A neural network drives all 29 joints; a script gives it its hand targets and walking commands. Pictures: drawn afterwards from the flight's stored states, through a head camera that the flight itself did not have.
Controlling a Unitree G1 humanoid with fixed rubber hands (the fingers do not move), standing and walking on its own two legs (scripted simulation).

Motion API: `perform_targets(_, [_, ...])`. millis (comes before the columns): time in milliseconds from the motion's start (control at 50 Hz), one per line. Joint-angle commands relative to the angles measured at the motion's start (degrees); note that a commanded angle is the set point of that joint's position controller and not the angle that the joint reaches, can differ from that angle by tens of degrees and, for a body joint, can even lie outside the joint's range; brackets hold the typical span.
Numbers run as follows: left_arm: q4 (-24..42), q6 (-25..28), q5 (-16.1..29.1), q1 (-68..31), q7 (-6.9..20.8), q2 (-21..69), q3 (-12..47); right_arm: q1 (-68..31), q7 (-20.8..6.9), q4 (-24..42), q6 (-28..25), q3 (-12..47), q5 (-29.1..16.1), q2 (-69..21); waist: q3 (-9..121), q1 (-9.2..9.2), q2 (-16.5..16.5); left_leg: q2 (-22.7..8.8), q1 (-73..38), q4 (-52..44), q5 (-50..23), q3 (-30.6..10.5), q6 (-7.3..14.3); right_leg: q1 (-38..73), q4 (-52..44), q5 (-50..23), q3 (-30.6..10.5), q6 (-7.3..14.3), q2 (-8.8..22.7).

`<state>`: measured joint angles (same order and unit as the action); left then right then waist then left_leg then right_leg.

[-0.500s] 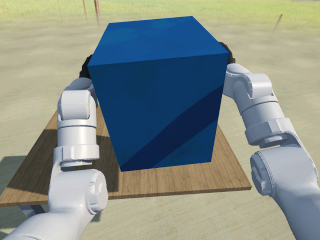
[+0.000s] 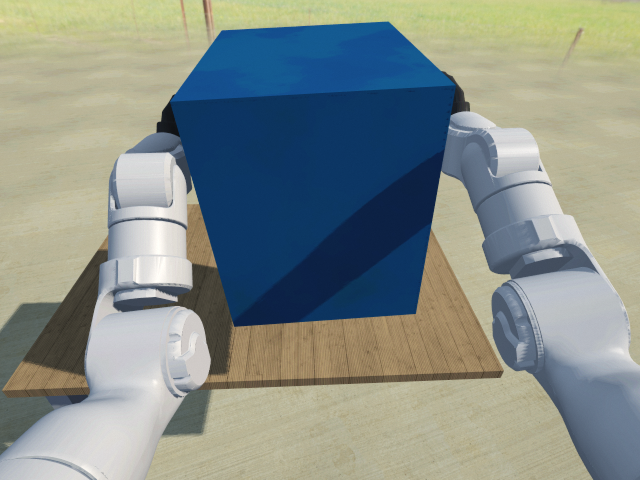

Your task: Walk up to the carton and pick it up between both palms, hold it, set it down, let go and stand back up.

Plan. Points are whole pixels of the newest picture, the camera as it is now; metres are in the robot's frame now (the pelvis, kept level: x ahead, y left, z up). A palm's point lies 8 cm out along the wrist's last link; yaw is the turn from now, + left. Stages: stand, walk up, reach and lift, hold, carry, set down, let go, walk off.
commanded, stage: hold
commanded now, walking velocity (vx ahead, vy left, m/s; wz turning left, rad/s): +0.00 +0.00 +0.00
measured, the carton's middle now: (315, 166) +0.41 +0.02 +0.26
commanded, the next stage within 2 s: none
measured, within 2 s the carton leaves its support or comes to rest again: neither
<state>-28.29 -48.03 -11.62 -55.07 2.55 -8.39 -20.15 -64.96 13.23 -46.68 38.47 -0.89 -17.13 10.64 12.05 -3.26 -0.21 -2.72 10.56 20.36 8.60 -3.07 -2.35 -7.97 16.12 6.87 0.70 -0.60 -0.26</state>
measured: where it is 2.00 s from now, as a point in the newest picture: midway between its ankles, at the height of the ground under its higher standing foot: outside the picture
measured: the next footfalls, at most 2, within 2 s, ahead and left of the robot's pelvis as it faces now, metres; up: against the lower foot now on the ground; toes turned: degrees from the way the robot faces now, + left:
none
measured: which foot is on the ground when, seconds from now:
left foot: down 0.00-1.00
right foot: down 0.00-1.00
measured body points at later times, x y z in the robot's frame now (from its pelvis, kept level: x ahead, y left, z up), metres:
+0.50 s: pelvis +0.01 +0.01 +0.00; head -0.08 +0.03 +0.44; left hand +0.39 +0.17 +0.28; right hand +0.39 -0.15 +0.30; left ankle +0.03 +0.14 -0.75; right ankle +0.02 -0.13 -0.75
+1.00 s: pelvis +0.00 +0.00 +0.00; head -0.09 +0.02 +0.44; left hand +0.39 +0.18 +0.29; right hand +0.39 -0.14 +0.32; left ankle +0.03 +0.14 -0.75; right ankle +0.02 -0.13 -0.75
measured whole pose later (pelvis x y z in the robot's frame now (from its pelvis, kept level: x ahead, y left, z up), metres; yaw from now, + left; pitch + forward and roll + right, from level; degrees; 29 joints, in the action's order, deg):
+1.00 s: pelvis +0.00 +0.00 +0.00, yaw +0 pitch -1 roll -1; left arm -28.5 -47.8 -11.5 -54.9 2.6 -8.6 -19.4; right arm -65.0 13.3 -47.0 38.3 -0.1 -17.9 11.0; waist 12.2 -3.6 -0.3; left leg -2.6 10.3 20.4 8.9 -3.1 -2.3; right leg -7.5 15.7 7.0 0.7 -0.8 -0.1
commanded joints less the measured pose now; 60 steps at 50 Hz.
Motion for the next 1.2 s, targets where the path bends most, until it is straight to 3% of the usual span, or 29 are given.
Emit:
perform_targets(0, [7.15, 4.94, 10.71, -45.09, 9.65, 31.96, 18.5, -40.28, -8.75, 14.8, -2.75, 9.89, -11.07, -35.11, 15.84, -0.95, 2.39, 5.09, -0.17, -3.3, -2.24, 2.19, 0.52, 9.74, -1.85, -1.52, -2.33, -0.08, -3.34])
perform_targets(200, [14.85, 3.96, 10.98, -41.46, 9.2, 33.91, 21.45, -36.71, -7.78, 20.78, -2.68, 14.08, -15.88, -34.32, 18.03, -1.45, 3.73, 5.38, -5.88, -0.5, -16.56, 1.75, -1.69, 12.95, -0.57, -12.81, -1.36, -0.07, -4.83])
perform_targets(320, [19.83, 2.8, 11.4, -39.78, 8.81, 34.74, 23.25, -34.74, -7.88, 24.11, -1.92, 14.43, -16.81, -32.91, 17.08, -1.96, 4.34, 4.7, -7.06, -0.37, -18.98, 1.49, -2.7, 12.54, -0.51, -13.77, -1.38, 0.51, -5.49])
perform_targets(460, [20.05, 2.1, 10.42, -39.83, 8.77, 33.29, 22.52, -34.64, -8.6, 23.85, -1.27, 13.92, -15.8, -33.02, 15.79, -0.94, 3.43, 4.76, -5.66, -1.37, -13.95, 1.95, -1.89, 11.44, -1.1, -9.53, -1.89, 0.7, -5.06])
perform_targets(620, [14.48, 2.81, 9.62, -42.13, 8.85, 31.62, 19.84, -37.66, -9.11, 20.43, -1.55, 12.55, -12.94, -35.53, 14.64, 0.21, 1.54, 5.03, -1.51, -3.24, -3.84, 2.5, 0.48, 9.42, -1.92, -1.73, -2.05, 0.09, -3.99])
perform_targets(820, [6.71, 4.41, 10.43, -45.11, 9.71, 31.35, 18.22, -40.88, -9.04, 15.21, -2.35, 9.24, -9.98, -35.17, 14.43, -0.68, 1.35, 4.78, 1.31, -4.04, 1.68, 2.34, 1.11, 8.16, -2.32, 2.64, -2.64, 0.0, -3.17])
perform_targets(1000, [8.8, 4.73, 10.6, -43.62, 9.49, 32.72, 19.21, -38.96, -8.45, 16.01, -2.8, 11.32, -12.89, -34.64, 16.79, -1.09, 3.09, 5.35, -2.3, -2.25, -7.76, 2.06, -0.28, 11.36, -1.39, -6.04, -1.95, -0.1, -3.86])
perform_targets(1180, [17.42, 3.38, 11.27, -40.56, 8.95, 34.66, 22.58, -36.04, -7.74, 22.72, -2.36, 14.47, -16.71, -33.57, 17.67, -1.7, 4.15, 5.01, -6.89, -0.16, -18.76, 1.53, -2.34, 12.71, -0.49, -13.92, -1.34, 0.24, -5.31])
